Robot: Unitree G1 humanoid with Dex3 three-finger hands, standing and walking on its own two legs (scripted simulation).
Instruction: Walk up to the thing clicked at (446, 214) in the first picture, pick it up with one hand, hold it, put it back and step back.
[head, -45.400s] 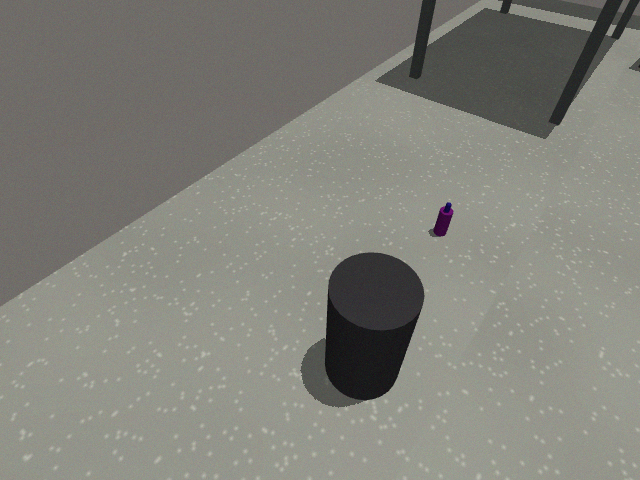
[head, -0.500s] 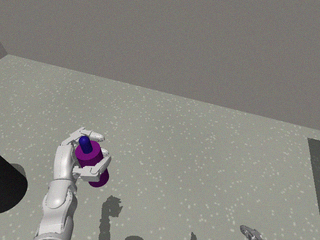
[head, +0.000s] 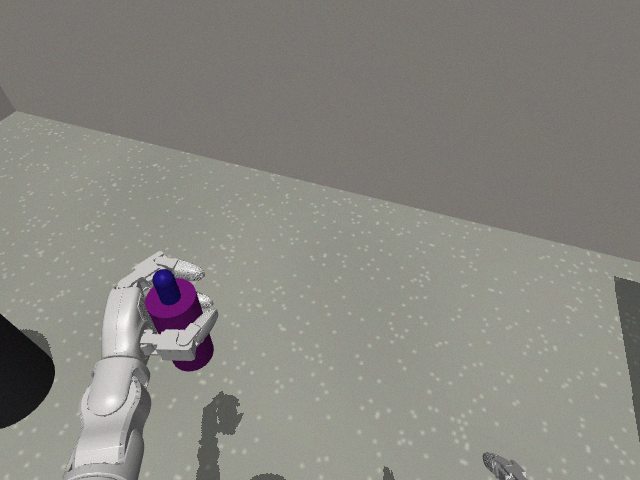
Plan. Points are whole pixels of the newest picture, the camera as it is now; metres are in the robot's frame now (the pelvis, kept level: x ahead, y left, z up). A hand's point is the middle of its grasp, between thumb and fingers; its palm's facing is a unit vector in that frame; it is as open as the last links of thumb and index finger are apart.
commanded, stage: hold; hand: left
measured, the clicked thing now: (179, 317) +0.33 +0.18 +0.04
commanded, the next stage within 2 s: crouch in 1.20 s
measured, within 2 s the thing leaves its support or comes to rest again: neither
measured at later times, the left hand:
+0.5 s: hand (184, 309) +0.33 +0.17 +0.05, palm faces +0.08 -1.00 -0.02, open 7.8 cm
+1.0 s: hand (182, 322) +0.32 +0.17 +0.05, palm faces +0.07 -1.00 -0.02, open 7.8 cm
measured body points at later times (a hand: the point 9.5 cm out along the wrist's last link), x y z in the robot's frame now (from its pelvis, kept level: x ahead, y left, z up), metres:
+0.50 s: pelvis +0.00 +0.00 +0.00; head +0.03 +0.00 +0.45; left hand +0.32 +0.22 +0.06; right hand +0.13 -0.24 -0.11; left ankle +0.02 +0.14 -0.71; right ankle +0.01 -0.13 -0.71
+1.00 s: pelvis +0.00 +0.00 +0.00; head +0.03 +0.00 +0.45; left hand +0.31 +0.22 +0.05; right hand +0.13 -0.24 -0.11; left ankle +0.02 +0.14 -0.71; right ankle +0.01 -0.13 -0.71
